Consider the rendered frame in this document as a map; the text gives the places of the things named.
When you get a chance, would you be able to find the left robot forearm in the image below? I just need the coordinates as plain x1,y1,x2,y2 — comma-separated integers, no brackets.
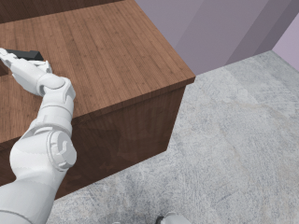
9,73,76,174

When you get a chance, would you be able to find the robot left upper arm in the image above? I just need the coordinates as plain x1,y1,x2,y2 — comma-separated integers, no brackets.
0,130,77,224

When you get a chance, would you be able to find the counter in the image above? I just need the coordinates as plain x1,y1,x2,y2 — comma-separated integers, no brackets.
0,0,196,201

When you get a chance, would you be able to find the right robot shin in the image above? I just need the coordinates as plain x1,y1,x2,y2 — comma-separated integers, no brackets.
164,212,176,218

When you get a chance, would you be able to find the robot right thigh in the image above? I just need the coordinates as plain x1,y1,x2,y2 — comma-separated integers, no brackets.
161,215,192,224

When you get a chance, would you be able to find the robot left hand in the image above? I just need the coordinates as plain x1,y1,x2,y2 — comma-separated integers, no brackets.
0,48,52,96

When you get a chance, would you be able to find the tap lever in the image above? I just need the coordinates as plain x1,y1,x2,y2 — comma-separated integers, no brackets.
0,49,44,62

